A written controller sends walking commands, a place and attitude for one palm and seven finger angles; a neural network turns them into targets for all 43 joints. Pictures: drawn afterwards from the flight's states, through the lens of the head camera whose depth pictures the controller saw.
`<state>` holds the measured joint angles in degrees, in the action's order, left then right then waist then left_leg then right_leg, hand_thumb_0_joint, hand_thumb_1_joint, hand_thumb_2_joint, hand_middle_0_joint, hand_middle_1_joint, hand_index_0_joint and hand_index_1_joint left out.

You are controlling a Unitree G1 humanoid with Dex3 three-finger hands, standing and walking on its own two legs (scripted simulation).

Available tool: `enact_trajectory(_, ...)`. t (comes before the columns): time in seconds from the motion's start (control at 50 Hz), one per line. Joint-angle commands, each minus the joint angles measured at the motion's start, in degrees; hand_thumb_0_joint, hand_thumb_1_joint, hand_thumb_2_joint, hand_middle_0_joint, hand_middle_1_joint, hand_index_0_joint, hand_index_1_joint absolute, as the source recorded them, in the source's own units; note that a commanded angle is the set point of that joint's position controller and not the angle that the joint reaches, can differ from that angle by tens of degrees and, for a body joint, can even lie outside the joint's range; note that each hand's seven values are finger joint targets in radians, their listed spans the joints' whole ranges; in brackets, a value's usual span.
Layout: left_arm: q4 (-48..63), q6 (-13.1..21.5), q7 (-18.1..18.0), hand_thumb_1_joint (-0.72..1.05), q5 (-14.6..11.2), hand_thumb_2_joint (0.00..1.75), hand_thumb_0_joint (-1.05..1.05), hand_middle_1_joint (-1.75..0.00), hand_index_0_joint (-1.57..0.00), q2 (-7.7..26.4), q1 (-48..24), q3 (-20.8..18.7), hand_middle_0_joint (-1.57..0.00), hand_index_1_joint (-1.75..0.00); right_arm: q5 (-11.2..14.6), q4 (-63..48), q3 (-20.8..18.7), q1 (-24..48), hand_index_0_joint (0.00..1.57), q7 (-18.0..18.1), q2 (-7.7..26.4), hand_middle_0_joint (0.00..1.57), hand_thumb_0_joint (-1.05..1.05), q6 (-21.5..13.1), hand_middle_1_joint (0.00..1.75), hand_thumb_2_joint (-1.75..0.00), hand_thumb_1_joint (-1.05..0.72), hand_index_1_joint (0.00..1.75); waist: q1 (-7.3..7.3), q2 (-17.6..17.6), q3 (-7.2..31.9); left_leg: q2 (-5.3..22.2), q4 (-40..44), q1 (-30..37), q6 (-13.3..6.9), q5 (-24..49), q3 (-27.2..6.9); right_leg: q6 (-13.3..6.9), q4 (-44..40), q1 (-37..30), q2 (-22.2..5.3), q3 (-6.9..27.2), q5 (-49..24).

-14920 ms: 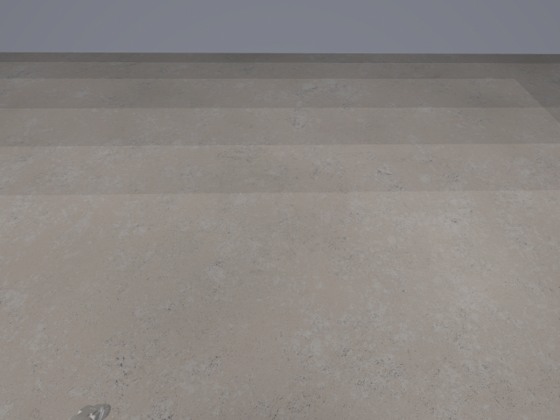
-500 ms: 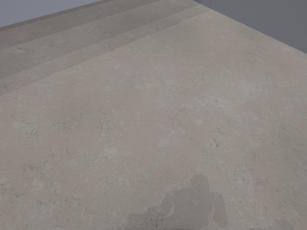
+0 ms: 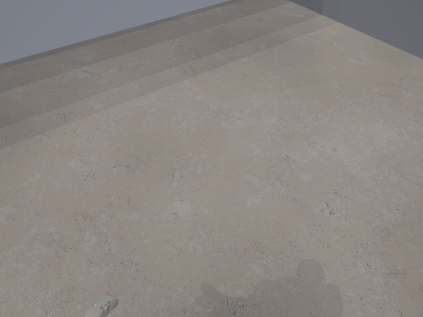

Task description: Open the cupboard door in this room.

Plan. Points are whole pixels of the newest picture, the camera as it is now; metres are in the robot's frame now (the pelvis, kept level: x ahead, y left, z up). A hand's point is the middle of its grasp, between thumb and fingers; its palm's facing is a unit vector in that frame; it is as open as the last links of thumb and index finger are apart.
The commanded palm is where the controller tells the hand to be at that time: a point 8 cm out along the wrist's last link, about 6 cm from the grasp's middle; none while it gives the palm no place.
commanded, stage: turn or walk to find it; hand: left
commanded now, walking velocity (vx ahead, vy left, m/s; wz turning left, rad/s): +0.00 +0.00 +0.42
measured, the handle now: out of the picture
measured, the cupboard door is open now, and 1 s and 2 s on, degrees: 0 0 0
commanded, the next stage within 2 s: none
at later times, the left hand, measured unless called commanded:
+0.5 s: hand out of the picture -0.06 +0.25 -0.18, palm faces +0.29 -0.93 -0.24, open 7.4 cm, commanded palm none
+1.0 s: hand out of the picture -0.04 +0.20 -0.14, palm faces +0.45 -0.85 -0.28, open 7.4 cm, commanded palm none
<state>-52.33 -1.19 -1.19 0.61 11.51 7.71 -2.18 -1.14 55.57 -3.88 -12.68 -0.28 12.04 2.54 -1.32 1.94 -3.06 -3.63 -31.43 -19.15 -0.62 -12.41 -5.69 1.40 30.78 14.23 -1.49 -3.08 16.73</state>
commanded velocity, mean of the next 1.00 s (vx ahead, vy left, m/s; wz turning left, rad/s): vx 0.00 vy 0.00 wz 0.42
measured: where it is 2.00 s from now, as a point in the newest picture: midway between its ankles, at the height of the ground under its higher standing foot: outside the picture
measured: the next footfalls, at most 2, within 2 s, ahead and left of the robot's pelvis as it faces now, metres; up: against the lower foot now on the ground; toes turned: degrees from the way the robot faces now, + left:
left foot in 0.40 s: -0.02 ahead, +0.14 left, +0.00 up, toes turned +16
right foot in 0.86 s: +0.04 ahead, -0.08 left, +0.00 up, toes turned +19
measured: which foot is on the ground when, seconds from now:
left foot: down 0.00-0.00, up 0.02-0.38, down 0.40-0.86, up 0.88-1.00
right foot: down 0.00-0.40, up 0.42-0.84, down 0.86-1.00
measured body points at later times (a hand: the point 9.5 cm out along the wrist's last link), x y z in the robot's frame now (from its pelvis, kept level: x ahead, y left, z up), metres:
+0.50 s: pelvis -0.03 +0.03 +0.00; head +0.00 +0.07 +0.45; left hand -0.07 +0.30 -0.16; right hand +0.12 -0.19 -0.13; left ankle -0.06 +0.13 -0.73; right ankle -0.02 -0.11 -0.69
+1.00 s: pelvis -0.04 -0.02 +0.01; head -0.01 -0.04 +0.45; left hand -0.07 +0.24 -0.12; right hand +0.11 -0.23 -0.16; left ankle -0.11 +0.11 -0.66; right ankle +0.01 -0.09 -0.73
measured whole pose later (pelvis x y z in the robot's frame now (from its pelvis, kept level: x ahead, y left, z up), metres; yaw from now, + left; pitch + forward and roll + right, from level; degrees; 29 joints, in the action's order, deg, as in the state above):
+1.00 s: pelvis -0.04 -0.02 +0.01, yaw +27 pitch -1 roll +2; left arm -52.3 -0.8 -1.3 0.9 9.3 10.2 -1.7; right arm -1.5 56.5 -5.2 -12.7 -0.7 14.1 4.3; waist -1.1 3.4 -3.9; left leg -2.3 -61.9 -27.3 1.4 -23.0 -3.3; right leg -2.2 30.6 13.3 -3.0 -7.3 16.1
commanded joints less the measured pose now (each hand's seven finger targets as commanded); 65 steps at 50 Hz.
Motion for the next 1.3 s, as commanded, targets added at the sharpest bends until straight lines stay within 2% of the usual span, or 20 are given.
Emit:
enact_trajectory(0.0, 3.12, 1.66, -1.01, 0.9, 0.44, 0.9, 0.0, -0.3, -0.2, 13.2, 6.1, -3.84, -0.2, -0.3, -0.42, -5.67, -2.34, 1.95, 0.2, 0.26, 7.1, 0.2, 0.0, -0.07, 0.3, -0.9, -0.9, 0.3, 3.29, -17.1, 3.16, 1.81, -27.18, -13.61, 1.58, -19.12, -1.05, -10.53, -17.95, -4.19, -24.99, 21.62, -3.34)
enact_trajectory(0.04, 4.1, 1.51, -0.78, 0.9, 0.36, 0.9, 0.0, -0.3, -0.2, 10.11, 0.65, -2.79, -0.2, -0.3, -0.32, -3.51, -2.58, 0.3, 0.2, -0.37, 6.65, 0.2, 0.0, 0.71, 0.3, -0.9, -0.9, 0.3, 0.17, -9.93, -0.97, 3.34, -36.67, -12.98, 2.01, -12.37, 0.04, -8.68, -16.95, 0.77, -19.04, 12.57, -2.11)
enact_trajectory(0.08, 4.49, 1.8, -0.78, 0.9, 0.47, 0.9, 0.0, -0.3, -0.2, 8.0, -0.32, -2.23, -0.2, -0.3, -0.33, -2.25, -2.2, -1.8, 0.2, -0.72, 5.55, 0.2, 0.0, 0.84, 0.3, -0.9, -0.9, 0.3, -0.62, -9.81, -0.68, 4.24, -38.27, -11.96, 3.04, -8.44, 2.02, -7.16, -15.02, 0.14, -15.82, 6.01, -8.45)
enact_trajectory(0.26, 0.01, 1.49, -0.48, 0.9, 1.28, 0.9, 0.0, -0.3, -0.2, 12.12, 8.97, -3.53, -0.2, -0.3, 0.57, -3.58, -0.45, 5.28, 0.2, -0.39, 3.85, 0.2, 0.0, -0.33, 0.3, -0.9, -0.9, 0.3, 4.62, -13.8, 3.03, 4.84, -14.85, -6.12, 4.02, -15.74, 8.55, -9.59, -8.15, -10.35, -18.69, 2.18, -27.9)
enact_trajectory(0.34, -0.53, 0.76, -0.37, 0.9, 0.58, 0.9, 0.0, -0.3, -0.2, 12.61, 7.24, -3.76, -0.2, -0.3, 0.58, -2.17, -0.32, 0.24, 0.2, -0.1, 5.06, 0.2, 0.0, -1.32, 0.3, -0.9, -0.9, 0.3, 1.35, -12.25, 5.8, 4.39, 4.16, 6.94, 2.84, -2.35, 10.83, -4.81, -0.32, -5.72, -17.22, -2.6, -24.77)
enact_trajectory(0.36, -0.23, 0.38, -0.24, 0.9, 0.17, 0.9, 0.0, -0.3, -0.2, 10.78, 7.18, -3.5, -0.2, -0.3, 0.51, -1.9, -0.88, -1.43, 0.2, -0.27, 7.58, 0.2, 0.0, -1.89, 0.3, -0.9, -0.9, 0.3, 0.27, -4.39, 7.43, 8.14, 10.34, 14.74, 1.54, 5.45, 6.06, -2.01, 6.98, 0.39, -14.72, -4.87, -17.31)
enact_trajectory(0.38, 1.65, -0.02, 0.11, 0.9, -0.12, 0.9, 0.0, -0.3, -0.2, 7.2, 7.76, -2.75, -0.2, -0.3, -0.04, -2.25, -2.21, -2.96, 0.2, -0.06, 13.42, 0.2, 0.0, -2.27, 0.3, -0.9, -0.9, 0.3, -0.53, 12.51, 7.26, 21.93, 11.21, 21.11, -4.49, 22.88, -11.51, 2.31, 17.36, 14.64, -7.45, -7.91, 7.43)
enact_trajectory(0.4, 3.11, -0.67, -0.2, 0.9, 0.32, 0.9, 0.0, -0.3, -0.2, 6.11, 3.19, -1.79, -0.2, -0.3, 0.0, -1.33, -2.64, -5.51, 0.2, 0.37, 15.5, 0.2, 0.0, -1.82, 0.3, -0.9, -0.9, 0.3, -2.86, 15.14, 6.25, 26.81, 13.58, 15.87, -9.67, 25.6, -14.95, 2.55, 25.55, 15.45, -5.53, -3.59, 20.53)
enact_trajectory(0.44, 2.32, -1.16, -0.08, 0.9, 0.1, 0.9, 0.0, -0.3, -0.2, 6.95, -0.31, -2.34, -0.2, -0.3, -0.23, -1.48, -2.08, -1.93, 0.2, 1.46, 13.09, 0.2, 0.0, -1.81, 0.3, -0.9, -0.9, 0.3, -1.73, 11.59, 2.89, 22.71, 13.41, 11.41, -10.37, 19.95, -12.97, 2.09, 31.89, 17.36, -5.71, 1.51, 15.14)
enact_trajectory(0.52, -0.2, -0.56, 0.72, 0.9, 0.32, 0.9, 0.0, -0.3, -0.2, 6.64, 3.35, -2.27, -0.2, -0.3, 0.0, -2.76, -1.08, 1.75, 0.2, 1.55, 10.63, 0.2, 0.0, -2.51, 0.3, -0.9, -0.9, 0.3, 0.62, 5.31, 4.94, 17.18, 11.84, 14.36, -8.1, 25.12, -5.54, 2.99, 31.15, 16.36, -4.57, 1.42, 7.34)
enact_trajectory(0.68, 2.08, -0.58, 0.2, 0.9, 0.08, 0.9, 0.0, -0.3, -0.2, 6.01, 0.16, -1.8, -0.2, -0.3, -0.3, -3.32, -1.85, 0.05, 0.2, 1.19, 10.98, 0.2, 0.0, -1.87, 0.3, -0.9, -0.9, 0.3, -0.69, 6.27, 4.65, 17.21, 11.45, 13.31, -9.66, 22.91, -10.99, 3.3, 20.49, 12.86, -2.73, 1.96, 9.26)
enact_trajectory(0.8, 1.15, 0.56, -0.15, 0.9, -0.19, 0.9, 0.0, -0.3, -0.2, 6.39, 6.85, -2.0, -0.2, -0.3, -0.02, -4.56, -2.2, 2.82, 0.2, 0.77, 10.26, 0.2, 0.0, -1.24, 0.3, -0.9, -0.9, 0.3, 2.66, 5.01, 5.77, 12.65, 6.48, 2.58, -6.27, 15.99, -12.55, 1.96, -3.58, -5.05, -0.58, -0.03, -2.58)
enact_trajectory(0.82, 0.85, 1.11, -0.41, 0.9, 0.11, 0.9, 0.0, -0.3, -0.2, 8.49, 8.74, -2.36, -0.2, -0.3, 0.38, -4.8, -2.06, 2.6, 0.2, 0.53, 8.57, 0.2, 0.0, -1.33, 0.3, -0.9, -0.9, 0.3, 3.56, -0.07, 5.89, 9.56, 2.17, -3.07, -3.51, 8.47, -10.19, 1.21, -10.01, -11.44, -4.47, 3.26, -5.41)
enact_trajectory(0.84, 1.08, 1.66, -0.81, 0.9, 0.98, 0.9, 0.0, -0.3, -0.2, 13.0, 9.63, -3.31, -0.2, -0.3, 0.8, -5.82, -1.39, 1.53, 0.2, 0.18, 5.11, 0.2, 0.0, -1.44, 0.3, -0.9, -0.9, 0.3, 3.62, -13.94, 6.61, 1.84, -8.58, -12.47, 0.58, -6.69, -1.47, -3.58, -14.01, -16.5, -17.7, 17.22, -6.53)
enact_trajectory(0.86, 2.17, 1.53, -0.78, 0.9, 0.8, 0.9, 0.0, -0.3, -0.2, 14.82, 8.68, -3.76, -0.2, -0.3, 0.3, -6.82, -1.89, 3.28, 0.2, 0.33, 6.14, 0.2, 0.0, -0.79, 0.3, -0.9, -0.9, 0.3, 4.41, -18.05, 3.91, 0.09, -20.91, -12.93, 1.95, -20.26, 1.55, -9.73, -16.73, -8.55, -26.54, 22.66, -8.48)
enact_trajectory(0.92, 4.03, 1.55, -0.71, 0.9, 0.41, 0.9, 0.0, -0.3, -0.2, 9.8, 1.24, -2.85, -0.2, -0.3, -0.27, -3.59, -2.48, 1.46, 0.2, -0.38, 6.78, 0.2, 0.0, 0.64, 0.3, -0.9, -0.9, 0.3, 0.61, -8.97, -1.03, 3.67, -37.53, -12.09, 2.04, -12.3, 0.16, -8.88, -16.09, 0.68, -18.79, 12.13, -4.17)
enact_trajectory(1.0, 3.72, 2.0, -0.77, 0.9, 0.59, 0.9, 0.0, -0.3, -0.2, 8.1, 2.27, -2.38, -0.2, -0.3, -0.27, -2.2, -2.05, -0.72, 0.2, -0.76, 5.66, 0.2, 0.0, 1.02, 0.3, -0.9, -0.9, 0.3, 0.65, -11.17, -0.1, 4.84, -37.98, -10.95, 3.77, -7.61, 2.71, -7.33, -15.46, -0.79, -16.15, 5.04, -7.13)
enact_trajectory(1.18, -0.44, 1.58, -0.61, 0.9, 1.27, 0.9, 0.0, -0.3, -0.2, 12.06, 9.64, -3.69, -0.2, -0.3, 0.69, -2.96, -0.21, 5.11, 0.2, -0.3, 4.01, 0.2, 0.0, -0.31, 0.3, -0.9, -0.9, 0.3, 4.73, -13.28, 4.61, 5.42, -14.12, -4.93, 3.8, -15.85, 8.23, -10.25, -9.37, -11.06, -19.72, 2.49, -24.85)
enact_trajectory(1.26, -1.52, 0.97, -0.37, 0.9, 0.74, 0.9, 0.0, -0.3, -0.2, 12.07, 8.02, -3.76, -0.2, -0.3, 0.77, -1.84, 0.01, 0.85, 0.2, -0.03, 4.52, 0.2, 0.0, -1.28, 0.3, -0.9, -0.9, 0.3, 2.0, -12.1, 6.69, 4.69, 3.96, 6.04, 2.66, -4.73, 10.38, -5.91, -2.05, -7.52, -17.99, -2.21, -24.36)
enact_trajectory(1.28, -1.16, 0.57, -0.27, 0.9, 0.21, 0.9, 0.0, -0.3, -0.2, 10.84, 7.78, -3.54, -0.2, -0.3, 0.6, -1.42, -0.45, -1.44, 0.2, -0.1, 6.69, 0.2, 0.0, -1.83, 0.3, -0.9, -0.9, 0.3, 0.3, -6.44, 7.95, 6.99, 10.35, 13.52, 1.64, 2.77, 7.76, -3.0, 3.77, -1.72, -16.14, -4.81, -18.48)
